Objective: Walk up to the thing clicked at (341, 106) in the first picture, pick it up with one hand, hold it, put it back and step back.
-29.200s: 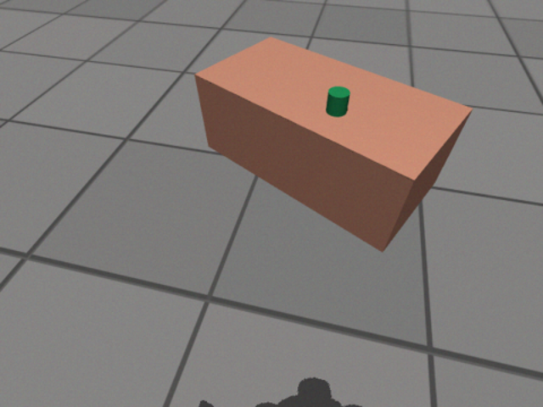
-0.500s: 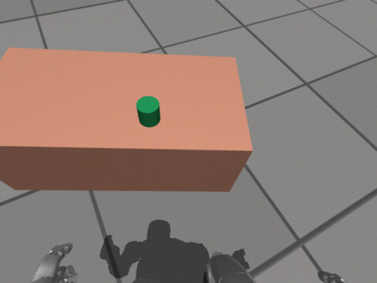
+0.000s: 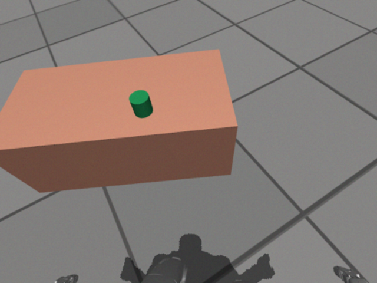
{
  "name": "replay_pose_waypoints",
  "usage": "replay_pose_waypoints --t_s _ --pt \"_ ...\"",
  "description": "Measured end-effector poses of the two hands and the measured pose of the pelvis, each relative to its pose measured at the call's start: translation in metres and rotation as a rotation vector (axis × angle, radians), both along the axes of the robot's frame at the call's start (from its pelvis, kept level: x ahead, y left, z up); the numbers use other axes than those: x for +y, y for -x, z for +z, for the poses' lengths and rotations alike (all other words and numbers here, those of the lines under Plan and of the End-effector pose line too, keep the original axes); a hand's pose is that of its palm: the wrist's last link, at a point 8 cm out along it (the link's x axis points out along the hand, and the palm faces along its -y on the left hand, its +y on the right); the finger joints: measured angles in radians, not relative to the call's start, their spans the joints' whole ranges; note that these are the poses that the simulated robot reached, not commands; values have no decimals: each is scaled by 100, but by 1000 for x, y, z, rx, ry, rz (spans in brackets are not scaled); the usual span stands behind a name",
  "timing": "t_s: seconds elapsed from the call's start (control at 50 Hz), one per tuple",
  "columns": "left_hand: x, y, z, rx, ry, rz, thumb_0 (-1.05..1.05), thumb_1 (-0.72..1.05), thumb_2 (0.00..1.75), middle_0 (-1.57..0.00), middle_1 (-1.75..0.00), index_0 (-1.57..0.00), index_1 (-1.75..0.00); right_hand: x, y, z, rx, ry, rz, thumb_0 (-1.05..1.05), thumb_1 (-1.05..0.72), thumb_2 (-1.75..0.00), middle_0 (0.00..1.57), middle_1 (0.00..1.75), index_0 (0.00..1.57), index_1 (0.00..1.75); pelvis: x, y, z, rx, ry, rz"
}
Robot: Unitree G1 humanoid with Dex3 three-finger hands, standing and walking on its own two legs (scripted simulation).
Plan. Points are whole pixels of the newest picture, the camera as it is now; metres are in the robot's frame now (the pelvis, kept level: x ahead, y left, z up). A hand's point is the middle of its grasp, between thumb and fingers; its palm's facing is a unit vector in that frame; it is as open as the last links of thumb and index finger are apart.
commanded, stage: step back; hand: left
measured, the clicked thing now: (141, 104) +0.83 +0.31 -0.27
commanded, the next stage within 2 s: stand in 1.78 s
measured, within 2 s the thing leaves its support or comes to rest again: neither
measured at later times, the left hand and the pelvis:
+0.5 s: hand out of the picture -0.10 +0.24 -0.16, palm faces +0.08 -0.93 -0.36, open 7.4 cm; pelvis -0.17 -0.04 +0.00, yaw +4 degrees
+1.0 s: hand out of the picture -0.26 +0.24 -0.14, palm faces +0.15 -0.88 -0.46, open 7.4 cm; pelvis -0.29 -0.06 -0.01, yaw +7 degrees
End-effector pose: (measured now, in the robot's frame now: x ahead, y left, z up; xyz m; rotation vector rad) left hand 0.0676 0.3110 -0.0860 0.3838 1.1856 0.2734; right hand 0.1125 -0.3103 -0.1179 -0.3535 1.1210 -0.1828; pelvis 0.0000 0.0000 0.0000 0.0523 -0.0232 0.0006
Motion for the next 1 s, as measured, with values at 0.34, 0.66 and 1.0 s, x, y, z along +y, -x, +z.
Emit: replay_pose_waypoints --t_s 0.34,0.66,1.0 --pt "-13 82 -30 -131 65 38 1 90 90 -21 -30 -20 -30 1 129 6 90 51 105 1 -90 -90 20 30 20 30 -13 117 -12 -37 43 109" --pt "-59 273 -29 63 15 67 1 90 90 -21 -30 -20 -30 -59 182 4 -66 33 100 0 -90 -90 20 30 20 30 -66 233 -15 -34 94 50" --pt "-34 345 -11 -41 -36 137 1 90 90 -21 -30 -20 -30 -48 326 -11 147 -17 96 1 -90 -90 20 30 20 30 -61 293 -8 -30 -1 116"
